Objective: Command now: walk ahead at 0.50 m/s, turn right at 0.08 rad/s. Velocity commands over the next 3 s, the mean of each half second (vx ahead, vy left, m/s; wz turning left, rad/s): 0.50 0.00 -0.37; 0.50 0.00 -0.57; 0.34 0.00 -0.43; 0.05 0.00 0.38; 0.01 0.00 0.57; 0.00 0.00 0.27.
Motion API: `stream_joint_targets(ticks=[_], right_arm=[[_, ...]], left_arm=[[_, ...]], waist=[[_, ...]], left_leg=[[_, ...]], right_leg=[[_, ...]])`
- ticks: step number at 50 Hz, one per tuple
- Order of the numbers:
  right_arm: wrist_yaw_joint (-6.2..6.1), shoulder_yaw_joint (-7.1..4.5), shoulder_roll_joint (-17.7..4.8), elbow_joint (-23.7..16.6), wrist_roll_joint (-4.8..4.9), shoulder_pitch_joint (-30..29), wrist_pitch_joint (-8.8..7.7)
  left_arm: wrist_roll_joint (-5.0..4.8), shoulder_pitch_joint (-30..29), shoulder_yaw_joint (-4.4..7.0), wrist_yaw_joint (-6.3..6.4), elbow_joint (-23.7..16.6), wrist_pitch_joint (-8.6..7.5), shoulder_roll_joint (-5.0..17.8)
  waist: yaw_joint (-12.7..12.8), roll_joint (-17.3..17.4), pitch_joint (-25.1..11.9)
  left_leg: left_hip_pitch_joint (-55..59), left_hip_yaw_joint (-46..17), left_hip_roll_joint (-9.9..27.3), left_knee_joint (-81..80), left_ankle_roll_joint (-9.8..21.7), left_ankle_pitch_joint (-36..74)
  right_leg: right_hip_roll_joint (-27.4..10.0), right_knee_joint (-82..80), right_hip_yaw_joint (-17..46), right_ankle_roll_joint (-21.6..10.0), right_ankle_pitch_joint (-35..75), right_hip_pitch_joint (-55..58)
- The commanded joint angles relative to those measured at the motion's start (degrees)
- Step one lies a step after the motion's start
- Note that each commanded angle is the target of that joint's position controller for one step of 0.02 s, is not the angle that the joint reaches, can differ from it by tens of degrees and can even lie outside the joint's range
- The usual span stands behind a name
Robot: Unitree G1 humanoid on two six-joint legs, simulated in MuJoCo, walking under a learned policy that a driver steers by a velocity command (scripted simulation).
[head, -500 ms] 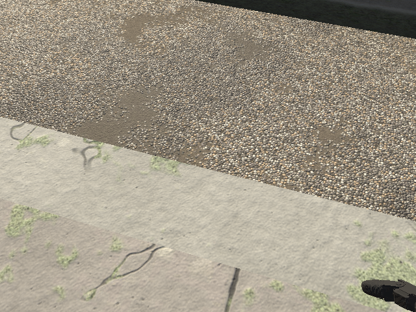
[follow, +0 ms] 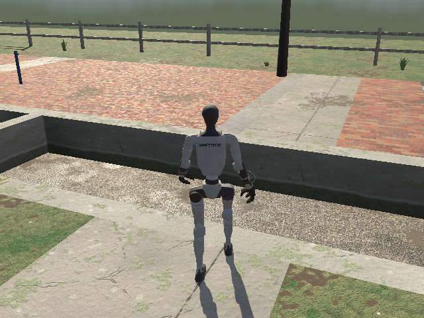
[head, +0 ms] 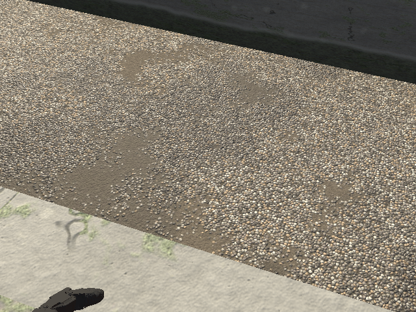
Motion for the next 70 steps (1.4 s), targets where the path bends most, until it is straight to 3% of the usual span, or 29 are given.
stream_joint_targets(ticks=[1, 3, 4, 5, 6, 7, 9, 12, 18, 23, 26, 27, 28, 29, 30, 32, 35, 42, 44, 47, 48, 49, 51, 53, 58, 60, 65, 67, 70], right_arm=[[-0.38, -2.30, -9.0, -0.5, -0.36, 3.2, -0.01], [-1.20, -1.92, -9.1, -1.3, -0.49, 0.1, 1.11], [-1.91, -1.18, -7.5, -3.0, -1.97, 1.0, 0.94], [-1.11, 0.26, -2.6, -1.9, -2.19, 10.6, 0.19], [-0.63, -0.56, -7.5, -2.0, -1.04, 8.2, -0.31], [-0.45, -1.11, -8.7, -3.9, 0.59, 0.2, -0.76], [-0.80, -0.97, -7.6, -5.9, -0.55, -6.1, -1.65], [-0.89, -0.91, -6.2, -4.7, -1.13, -2.5, -1.62], [-0.49, 1.15, -2.0, -4.9, -2.23, -11.2, -2.08], [0.28, 0.64, -3.9, -7.2, -1.97, -16.3, -2.75], [0.07, 0.33, -4.9, -7.0, -1.98, -12.1, -3.85], [0.03, -0.30, -7.3, -6.5, -2.50, -7.3, -3.66], [-0.02, -1.58, -9.5, -4.9, -2.97, -3.2, -2.75], [0.27, -1.97, -9.6, -4.6, -2.17, 0.1, -1.38], [0.27, -1.39, -7.7, -5.9, -1.14, -1.6, -0.82], [0.32, -0.63, -6.2, -7.3, -2.92, -6.3, 0.07], [0.48, 0.14, -4.0, -6.7, -3.47, -10.4, 0.64], [0.53, -1.77, -8.8, -3.3, -2.53, -9.4, 1.67], [0.16, -2.06, -9.9, -2.8, -1.79, -9.0, 2.60], [-1.17, -1.57, -7.9, -1.8, -1.91, -10.7, 3.81], [-1.52, -1.11, -6.4, -2.7, -2.47, -12.3, 3.64], [-1.80, -0.21, -5.9, -7.9, -3.12, -15.3, 2.80], [-1.51, -1.47, -10.8, -7.6, -1.03, -14.3, 1.38], [-1.77, -1.06, -10.0, -6.4, -3.33, -11.5, 1.71], [-0.50, 3.20, -4.9, -9.3, -4.92, -16.9, 1.80], [0.20, 3.61, -5.9, -9.2, -3.64, -17.3, 2.12], [0.83, 3.88, -6.0, -10.2, -5.00, -13.0, 3.34], [1.12, 4.81, -6.0, -10.7, -5.30, -18.1, 3.65], [2.12, 6.37, -2.7, -11.0, -2.55, -20.7, 3.08]], left_arm=[[-0.23, -3.6, 1.97, -0.69, -5.0, -0.65, 5.8], [0.60, 8.3, 3.40, -0.68, -2.1, -0.38, 7.6], [1.13, 17.0, 4.19, -0.56, -1.0, -0.20, 11.5], [-0.84, 21.6, 4.95, -0.93, 1.1, 0.58, 14.0], [-2.55, 22.4, 4.26, -0.82, 1.3, 1.35, 10.4], [-1.72, 19.0, 3.63, 0.01, 0.5, 2.11, 8.2], [0.61, 14.0, 2.91, 0.92, -1.4, 2.99, 7.1], [1.27, 12.9, 2.40, 1.95, -2.8, 3.38, 4.6], [-0.06, 18.7, 4.04, 3.65, -2.3, 4.93, 7.4], [-0.94, 21.9, 3.97, 4.06, -2.5, 6.67, 6.3], [-1.36, 20.3, 3.46, 4.56, -4.0, 7.09, 5.0], [-1.07, 20.9, 2.63, 4.61, -4.9, 7.02, 2.6], [-2.06, 26.2, 1.85, 4.64, -4.9, 7.10, 0.1], [-3.07, 23.5, 1.91, 4.84, -6.4, 7.00, 3.2], [-2.72, 18.5, 2.86, 5.04, -8.3, 6.98, 7.2], [-1.64, 14.9, 3.21, 5.17, -9.3, 8.39, 7.5], [-1.41, 17.0, 2.92, 4.92, -9.4, 10.36, 5.4], [-1.29, 8.3, 0.48, 3.01, -13.0, 10.04, 3.0], [-2.03, 7.3, 1.07, 1.79, -14.3, 9.56, 4.5], [0.04, 14.2, 1.06, 2.52, -12.7, 9.17, 3.8], [0.75, 20.9, 2.41, 2.81, -11.4, 9.03, 7.9], [1.64, 22.5, 4.19, 2.17, -11.5, 9.07, 16.3], [1.81, 14.6, 2.36, 2.26, -14.4, 8.02, 11.1], [1.05, 10.1, 1.43, 2.55, -15.1, 7.41, 9.3], [1.54, 8.3, 0.08, 4.08, -15.2, 8.89, 8.1], [1.11, 7.9, 0.55, 4.43, -15.0, 9.83, 10.0], [0.36, 2.5, -0.98, 4.10, -17.1, 11.59, 7.1], [0.64, 7.9, -2.75, 3.42, -16.8, 11.15, 2.7], [2.42, 4.9, -2.95, 2.61, -14.7, 11.17, 3.8]], waist=[[0.6, 7.3, 1.0], [7.5, 6.0, -6.7], [9.7, -1.3, -15.1], [6.6, -14.0, -23.1], [8.8, -8.0, -21.4], [9.8, -4.2, -10.9], [7.1, 2.2, -2.1], [3.3, -2.6, -1.8], [5.8, -1.4, -1.9], [7.2, -3.1, -0.8], [4.3, -3.1, -3.1], [3.5, 0.3, -6.7], [3.4, 12.9, -11.0], [-0.3, 21.0, -12.8], [-0.4, 13.4, -7.8], [1.8, 7.0, -2.1], [5.2, 10.3, 0.0], [2.5, 9.3, -0.6], [2.2, 9.6, -2.0], [5.7, 7.5, -3.1], [8.3, -1.6, -5.4], [9.4, -20.7, -4.8], [6.3, -12.0, -4.3], [3.8, -6.5, -6.2], [4.4, -2.5, -12.1], [4.9, -4.1, -11.6], [1.1, -2.0, -6.9], [6.7, 11.3, -6.9], [6.1, 2.9, 0.8]], left_leg=[[2.9, -7.0, 17.8, 1.0, 6.9, 37.3], [0.1, -1.8, 13.5, 16.5, 3.9, 52.8], [-11.7, 0.8, 9.4, 34.1, 0.7, 37.6], [-30.8, 2.7, 0.0, 53.9, -3.8, -10.9], [-38.9, -2.2, 2.0, 59.3, -3.8, -12.9], [-44.2, -1.1, 4.2, 59.8, -3.4, -8.9], [-42.4, -0.4, 7.3, 51.5, -2.9, -0.9], [-36.0, 0.0, 8.9, 42.6, -3.8, 3.1], [-28.2, 2.8, 6.9, 19.9, -5.4, 19.2], [-22.7, 1.6, 5.2, 11.6, -4.5, 20.2], [-12.4, 1.1, 7.0, 5.4, -2.6, 20.7], [-3.3, -2.5, 12.8, 8.1, -0.5, 27.4], [8.3, -14.8, 21.3, 7.6, 5.7, 21.7], [10.2, -29.4, 28.7, 1.8, 10.5, 11.6], [5.8, -30.1, 29.5, -0.7, 9.8, 6.0], [-4.0, -21.1, 26.9, -1.9, 7.9, 6.5], [-12.3, -9.5, 21.3, -4.1, 5.7, 6.3], [-12.9, 1.2, 21.6, -1.6, 5.2, 9.7], [-12.0, 2.1, 21.8, -0.4, 4.6, 6.4], [-13.9, 7.8, 17.8, 9.5, 0.3, 12.1], [-19.8, 12.6, 11.6, 25.9, -3.2, 9.3], [-38.2, 12.9, 1.6, 45.0, -7.2, -12.8], [-41.3, 3.2, 4.5, 55.7, -7.5, -9.7], [-37.0, 1.7, 5.9, 54.0, -7.6, -5.8], [-24.7, 2.1, 5.5, 26.3, -6.9, -0.9], [-21.7, 2.0, 4.8, 20.2, -6.1, 0.3], [-1.7, 2.2, 8.1, 8.5, -1.2, 14.4], [-2.1, -6.0, 16.0, 3.9, 5.1, 19.9], [-13.3, -3.1, 10.8, -2.0, 1.5, 1.2]], right_leg=[[1.0, -1.6, -1.2, -3.2, -6.6, 0.7], [2.9, -3.7, -2.4, -6.8, -0.4, 18.7], [-6.2, -1.1, 10.7, -11.4, 13.5, 36.2], [-17.6, -4.9, 34.6, -21.6, 6.7, 54.1], [-17.7, -11.0, 42.0, -20.8, -15.8, 53.3], [-15.8, -13.0, 36.1, -18.1, -23.2, 45.6], [-10.9, -16.1, 28.2, -15.9, -22.7, 30.3], [-5.8, -18.0, 23.1, -15.9, -15.9, 21.8], [-2.5, -13.6, 17.5, -13.3, -3.6, 14.5], [-2.6, -7.8, 23.5, -11.6, -11.0, 15.5], [-0.6, -3.0, 26.1, -9.1, -17.8, 17.0], [2.7, 4.8, 23.6, -7.3, -24.0, 13.0], [8.0, 16.4, 16.8, -4.2, -31.5, 2.2], [8.5, 33.6, 11.6, -1.6, -42.4, -5.5], [6.4, 40.9, 10.2, -0.1, -39.8, -11.2], [3.7, 45.8, 8.5, 1.4, -33.4, -9.7], [0.8, 42.7, 6.5, 2.1, -30.0, -3.9], [-1.7, 17.1, 0.2, -0.3, -23.9, 3.8], [-0.6, 15.7, -2.3, -1.2, -19.9, 6.0], [1.3, 3.9, -3.4, -4.2, -12.1, 18.1], [-2.6, 0.8, 5.3, -7.7, -0.7, 26.5], [-12.5, -10.1, 30.1, -17.4, -5.0, 31.1], [-13.4, -9.4, 28.7, -17.5, -4.7, 24.7], [-10.3, -6.0, 22.4, -15.3, 3.5, 21.1], [-5.9, -5.5, 20.1, -12.5, 4.0, 22.8], [-6.3, -7.6, 23.8, -12.6, -2.6, 23.7], [-1.8, -5.4, 25.0, -8.6, -15.6, 8.0], [3.1, -2.3, 16.0, -3.0, -30.9, 7.4], [2.7, -9.2, 14.6, -1.5, -24.9, 16.0]])
Next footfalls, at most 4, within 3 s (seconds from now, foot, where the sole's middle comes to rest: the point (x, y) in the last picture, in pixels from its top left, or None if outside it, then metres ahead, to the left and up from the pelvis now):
0.06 right None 0.22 -0.12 -0.77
0.52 left None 0.45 0.06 -0.77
0.94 right None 0.41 -0.24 -0.77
1.30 left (215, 296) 0.53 -0.06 -0.77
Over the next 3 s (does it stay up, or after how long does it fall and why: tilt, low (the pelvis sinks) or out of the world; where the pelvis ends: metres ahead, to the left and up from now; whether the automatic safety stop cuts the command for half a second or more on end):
stays up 0.42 -0.14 0.01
